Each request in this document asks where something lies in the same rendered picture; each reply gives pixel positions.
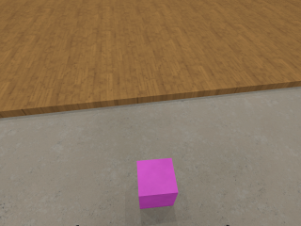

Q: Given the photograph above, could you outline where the carton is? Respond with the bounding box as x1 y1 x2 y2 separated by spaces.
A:
136 158 179 209

